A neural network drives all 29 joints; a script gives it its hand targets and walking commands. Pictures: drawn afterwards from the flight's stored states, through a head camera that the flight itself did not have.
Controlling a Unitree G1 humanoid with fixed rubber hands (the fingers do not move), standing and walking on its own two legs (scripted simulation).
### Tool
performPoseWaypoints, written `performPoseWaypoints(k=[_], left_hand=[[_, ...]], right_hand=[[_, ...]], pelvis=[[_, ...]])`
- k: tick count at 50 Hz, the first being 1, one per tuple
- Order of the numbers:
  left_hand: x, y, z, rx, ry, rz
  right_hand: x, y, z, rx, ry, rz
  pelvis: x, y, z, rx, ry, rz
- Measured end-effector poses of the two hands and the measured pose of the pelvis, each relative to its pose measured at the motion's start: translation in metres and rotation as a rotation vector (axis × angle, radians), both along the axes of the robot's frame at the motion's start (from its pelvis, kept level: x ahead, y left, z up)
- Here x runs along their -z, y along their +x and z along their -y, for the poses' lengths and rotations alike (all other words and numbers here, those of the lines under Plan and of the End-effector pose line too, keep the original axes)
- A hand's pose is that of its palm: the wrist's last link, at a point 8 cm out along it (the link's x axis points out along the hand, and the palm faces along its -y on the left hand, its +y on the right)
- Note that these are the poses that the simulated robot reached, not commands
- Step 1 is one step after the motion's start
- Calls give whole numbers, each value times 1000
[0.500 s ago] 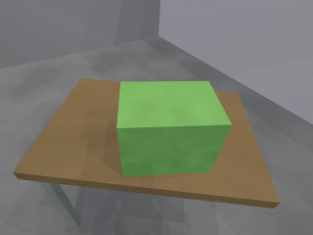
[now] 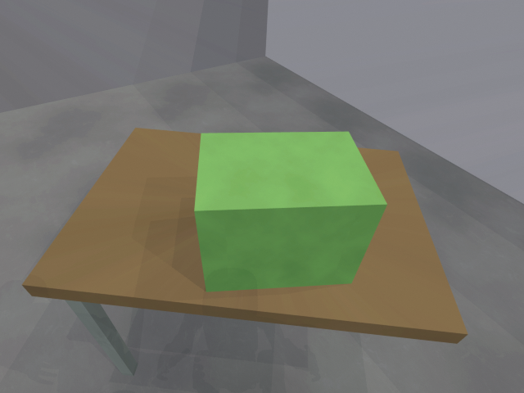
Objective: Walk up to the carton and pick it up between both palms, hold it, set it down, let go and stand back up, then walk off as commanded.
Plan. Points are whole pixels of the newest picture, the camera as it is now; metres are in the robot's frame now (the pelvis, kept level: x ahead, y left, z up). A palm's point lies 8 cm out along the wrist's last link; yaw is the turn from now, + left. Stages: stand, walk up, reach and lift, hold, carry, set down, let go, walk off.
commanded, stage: stand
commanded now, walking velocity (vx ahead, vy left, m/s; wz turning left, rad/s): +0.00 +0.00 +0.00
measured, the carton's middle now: (278, 210) +0.47 -0.02 +0.00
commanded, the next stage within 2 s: walk off in 0.78 s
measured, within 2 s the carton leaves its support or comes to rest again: neither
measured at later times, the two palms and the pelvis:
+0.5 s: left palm out of the picture +0.04 +0.27 -0.13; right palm out of the picture +0.04 -0.27 -0.12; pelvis +0.00 +0.00 +0.00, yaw +0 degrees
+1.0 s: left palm out of the picture +0.03 +0.27 -0.13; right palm out of the picture +0.03 -0.27 -0.12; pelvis -0.01 +0.00 +0.00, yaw +0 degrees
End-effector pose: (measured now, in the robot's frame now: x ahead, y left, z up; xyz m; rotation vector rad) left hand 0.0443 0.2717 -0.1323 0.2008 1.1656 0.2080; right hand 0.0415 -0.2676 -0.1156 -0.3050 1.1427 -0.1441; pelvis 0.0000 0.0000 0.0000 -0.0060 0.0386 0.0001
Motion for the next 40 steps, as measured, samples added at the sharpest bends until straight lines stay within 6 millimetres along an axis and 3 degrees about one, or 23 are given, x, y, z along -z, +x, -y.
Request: performPoseWaypoints(k=[12,23,40], left_hand=[[1,-12,0,-3,4,-47],[0,-5,-2,0,8,-36],[-2,-7,-1,1,14,-31]], right_hand=[[4,-13,1,9,4,-54],[4,-5,1,5,5,-36],[6,-8,2,5,8,-35]], pelvis=[[0,-2,1,0,1,3],[0,-2,0,0,1,5],[0,-6,2,0,2,12]])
